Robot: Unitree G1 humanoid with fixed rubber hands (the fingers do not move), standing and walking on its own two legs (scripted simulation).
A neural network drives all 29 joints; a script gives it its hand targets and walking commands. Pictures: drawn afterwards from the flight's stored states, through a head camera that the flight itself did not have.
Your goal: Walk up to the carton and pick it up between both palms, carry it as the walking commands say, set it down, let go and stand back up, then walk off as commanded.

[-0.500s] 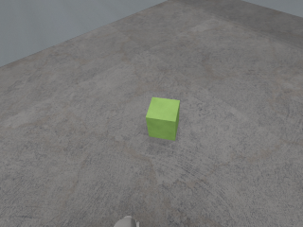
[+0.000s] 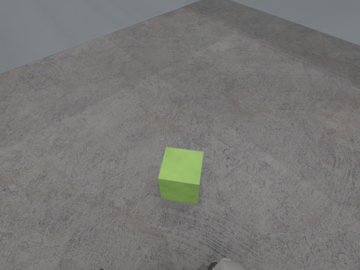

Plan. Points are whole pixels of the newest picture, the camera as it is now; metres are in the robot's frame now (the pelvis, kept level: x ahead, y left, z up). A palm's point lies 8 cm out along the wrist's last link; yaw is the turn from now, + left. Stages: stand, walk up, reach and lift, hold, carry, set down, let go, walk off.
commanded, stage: walk up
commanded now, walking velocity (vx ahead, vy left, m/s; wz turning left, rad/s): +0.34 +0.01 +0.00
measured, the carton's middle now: (181, 176) +0.68 -0.02 -0.64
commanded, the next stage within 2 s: none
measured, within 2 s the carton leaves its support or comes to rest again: neither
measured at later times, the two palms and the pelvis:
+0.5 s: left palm out of the picture +0.12 +0.27 -0.15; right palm (257, 225) +0.24 -0.19 -0.13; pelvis +0.16 +0.02 +0.00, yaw +1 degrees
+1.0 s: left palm (70, 248) +0.23 +0.30 -0.16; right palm (252, 217) +0.27 -0.19 -0.14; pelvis +0.16 +0.06 -0.02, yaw +1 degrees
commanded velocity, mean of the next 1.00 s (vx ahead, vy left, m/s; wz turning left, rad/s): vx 0.03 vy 0.04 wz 0.00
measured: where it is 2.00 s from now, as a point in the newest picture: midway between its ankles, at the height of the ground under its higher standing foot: (168, 260)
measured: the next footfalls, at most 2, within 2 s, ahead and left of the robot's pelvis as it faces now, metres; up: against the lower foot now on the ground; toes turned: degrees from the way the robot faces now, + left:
right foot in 0.02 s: +0.18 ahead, -0.14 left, +0.00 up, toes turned -9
left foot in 0.40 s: +0.22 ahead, +0.14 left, +0.00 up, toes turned +10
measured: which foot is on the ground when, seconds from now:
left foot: down 0.00-0.04, up 0.06-0.38, down 0.40-0.68, up 0.70-0.92, down 0.94-1.00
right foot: up 0.00-0.00, down 0.02-0.40, up 0.42-0.64, down 0.66-0.94, up 0.96-1.00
